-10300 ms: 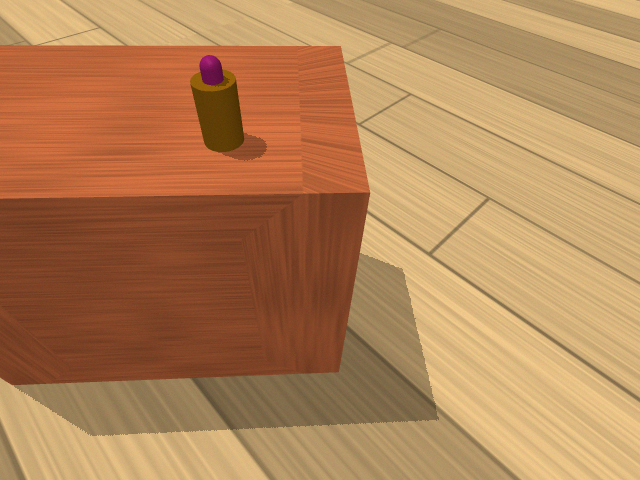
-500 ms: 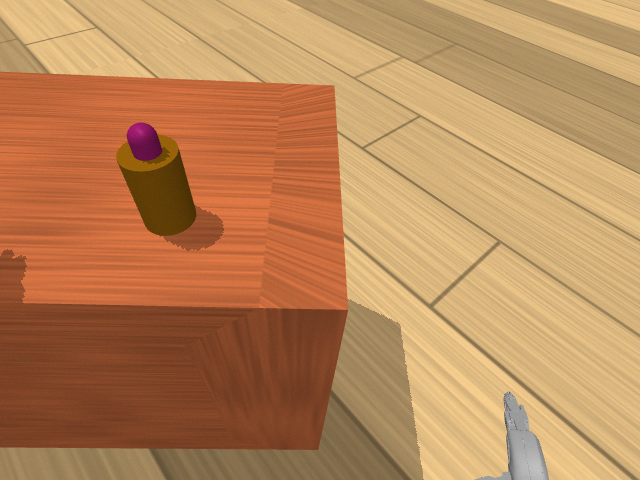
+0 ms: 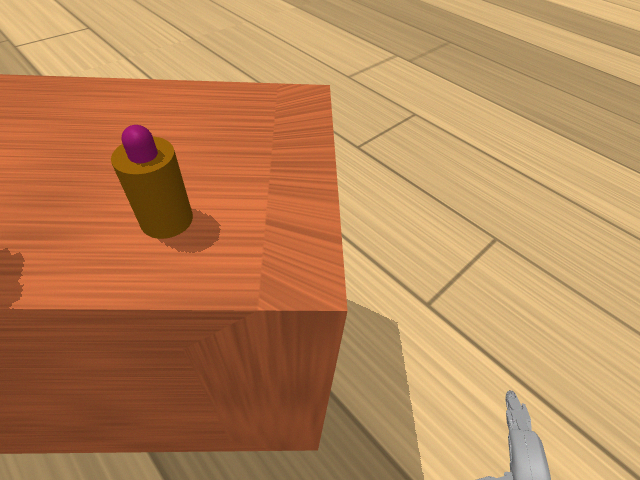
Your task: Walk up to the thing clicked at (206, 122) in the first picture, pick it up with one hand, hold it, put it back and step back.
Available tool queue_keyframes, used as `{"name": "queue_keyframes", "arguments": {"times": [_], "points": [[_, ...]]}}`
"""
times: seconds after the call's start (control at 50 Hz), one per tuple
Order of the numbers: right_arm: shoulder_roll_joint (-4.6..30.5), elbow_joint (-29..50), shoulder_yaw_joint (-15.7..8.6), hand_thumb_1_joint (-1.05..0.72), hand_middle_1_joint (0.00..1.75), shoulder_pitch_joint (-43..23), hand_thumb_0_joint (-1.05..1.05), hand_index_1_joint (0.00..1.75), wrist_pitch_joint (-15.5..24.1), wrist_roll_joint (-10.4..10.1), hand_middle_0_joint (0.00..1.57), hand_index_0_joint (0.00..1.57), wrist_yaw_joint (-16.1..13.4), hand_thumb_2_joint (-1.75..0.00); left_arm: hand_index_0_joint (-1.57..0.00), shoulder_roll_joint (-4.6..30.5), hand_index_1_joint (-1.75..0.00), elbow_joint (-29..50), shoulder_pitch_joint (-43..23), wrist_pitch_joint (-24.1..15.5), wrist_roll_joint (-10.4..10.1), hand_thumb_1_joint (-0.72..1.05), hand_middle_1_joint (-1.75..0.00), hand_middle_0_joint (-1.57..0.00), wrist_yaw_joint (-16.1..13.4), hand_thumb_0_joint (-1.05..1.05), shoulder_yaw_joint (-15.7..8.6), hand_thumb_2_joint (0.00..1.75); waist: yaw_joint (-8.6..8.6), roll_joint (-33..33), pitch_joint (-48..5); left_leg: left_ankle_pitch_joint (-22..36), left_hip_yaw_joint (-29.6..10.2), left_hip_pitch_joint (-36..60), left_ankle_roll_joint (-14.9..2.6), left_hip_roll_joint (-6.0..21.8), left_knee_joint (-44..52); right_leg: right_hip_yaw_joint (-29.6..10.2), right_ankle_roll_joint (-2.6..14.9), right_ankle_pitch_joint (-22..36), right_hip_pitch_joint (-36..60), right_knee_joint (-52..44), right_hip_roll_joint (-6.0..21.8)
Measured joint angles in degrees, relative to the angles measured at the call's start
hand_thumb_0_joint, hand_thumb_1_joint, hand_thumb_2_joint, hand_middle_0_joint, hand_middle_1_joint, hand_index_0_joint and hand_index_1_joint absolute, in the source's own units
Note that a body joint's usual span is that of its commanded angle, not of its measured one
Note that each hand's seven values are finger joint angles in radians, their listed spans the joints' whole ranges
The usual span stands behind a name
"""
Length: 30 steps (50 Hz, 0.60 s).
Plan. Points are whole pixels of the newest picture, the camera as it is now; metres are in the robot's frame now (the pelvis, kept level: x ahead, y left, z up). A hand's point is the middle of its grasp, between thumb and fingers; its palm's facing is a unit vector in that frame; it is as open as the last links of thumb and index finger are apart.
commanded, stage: go down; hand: left
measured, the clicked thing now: (152, 178) +0.47 +0.22 +0.11
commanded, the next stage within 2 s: approach in 0.20 s
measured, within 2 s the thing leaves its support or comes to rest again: neither
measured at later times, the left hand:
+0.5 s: hand out of the picture +0.34 +0.39 +0.19, palm faces +0.22 -0.98 +0.00, open 17.6 cm
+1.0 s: hand (110, 212) +0.44 +0.28 +0.08, palm faces +0.18 -0.98 +0.03, open 17.7 cm
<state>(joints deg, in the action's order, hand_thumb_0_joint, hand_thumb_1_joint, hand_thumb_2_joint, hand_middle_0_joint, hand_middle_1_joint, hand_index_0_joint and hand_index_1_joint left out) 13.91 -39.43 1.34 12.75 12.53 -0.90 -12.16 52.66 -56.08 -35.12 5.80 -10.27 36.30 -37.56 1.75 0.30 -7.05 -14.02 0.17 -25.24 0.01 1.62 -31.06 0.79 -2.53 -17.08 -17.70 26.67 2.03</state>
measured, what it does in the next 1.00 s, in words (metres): stands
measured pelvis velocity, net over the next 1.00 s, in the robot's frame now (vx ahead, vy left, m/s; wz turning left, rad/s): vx -0.01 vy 0.00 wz -0.03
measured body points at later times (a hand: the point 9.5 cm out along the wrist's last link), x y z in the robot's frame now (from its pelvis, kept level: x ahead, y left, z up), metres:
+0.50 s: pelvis -0.01 +0.00 +0.00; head +0.02 +0.01 +0.45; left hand +0.32 +0.44 +0.19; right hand +0.15 -0.26 -0.08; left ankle +0.01 +0.12 -0.73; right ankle -0.05 -0.15 -0.73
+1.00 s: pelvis -0.01 +0.00 -0.03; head +0.06 +0.02 +0.41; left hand +0.42 +0.33 +0.08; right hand +0.13 -0.27 -0.10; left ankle +0.01 +0.12 -0.73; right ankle -0.05 -0.15 -0.73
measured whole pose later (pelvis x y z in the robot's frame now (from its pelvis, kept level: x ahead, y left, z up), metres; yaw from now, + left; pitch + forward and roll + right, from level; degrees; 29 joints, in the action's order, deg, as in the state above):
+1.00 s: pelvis -0.01 +0.00 -0.03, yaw -2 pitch +15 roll -2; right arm 13.6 -29.9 -0.6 13.8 8.9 0.4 -3.7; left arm 34.0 -55.8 -38.3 -12.4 -11.2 17.2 -28.3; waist 5.6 -0.1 -6.6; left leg -19.9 0.0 -41.1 0.6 3.8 -46.2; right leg 0.0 -2.1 -22.9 -34.0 42.2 0.0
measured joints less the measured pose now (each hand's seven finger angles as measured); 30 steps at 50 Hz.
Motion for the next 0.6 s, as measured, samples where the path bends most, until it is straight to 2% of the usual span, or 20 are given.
{"name": "queue_keyframes", "arguments": {"times": [0.2, 0.38, 0.5, 0.6], "points": [[0.19, -0.24, 0.02, 0.50, 0.05, 0.16, -0.01, 0.05, -0.15, 0.07, 0.05, 0.06, 0.00, -0.06, -0.04, -1.12, -0.02, 1.89, 1.50, 0.06, -0.29, -0.56, -0.03, -0.04, 0.20, -0.01, -1.10, 0.03, -0.54, -0.28, 0.13, -0.26, -0.33, 0.13, 0.06, -0.05, -0.43, 0.32, 0.04, -0.34, 0.30, 0.35, 0.01], [0.26, 0.32, -0.24, 0.51, 0.05, 0.12, -0.01, 0.05, 0.21, 0.23, 0.06, 0.06, 0.03, -0.06, -0.04, -0.83, -0.03, 0.83, 0.82, -0.12, -0.43, -0.55, -0.03, -0.04, 0.16, -0.01, -0.23, 0.03, -0.42, -0.34, 0.17, -0.12, -0.65, -0.16, 0.15, -0.12, -0.62, 0.62, 0.14, -0.48, 0.01, 0.85, 0.03], [0.30, 0.60, 0.79, 0.52, 0.05, 0.06, -0.01, 0.05, 0.34, 0.05, 0.05, 0.06, 0.29, -0.06, -0.04, -1.63, -0.04, -1.67, -0.80, -1.97, -0.56, -0.55, -0.03, -0.04, -0.79, -0.01, 3.06, 0.03, -0.22, -0.58, 0.53, -0.07, -0.79, -1.32, 0.22, -0.09, -1.35, 0.70, 0.24, -0.80, -1.37, 2.17, 0.00], [-0.58, 2.03, 1.66, 0.53, 0.05, 0.21, -0.01, 0.05, 0.80, 0.53, 0.05, 0.06, 1.37, -0.06, -0.04, -5.21, -0.04, -3.16, -1.49, -5.28, -1.07, -0.58, -0.04, -0.04, -2.85, -0.01, 5.75, 0.03, 0.35, -0.84, 0.74, -0.29, -0.89, -3.47, 0.31, -0.02, -2.73, 0.71, 0.33, -1.31, -3.73, 4.05, -0.07]]}}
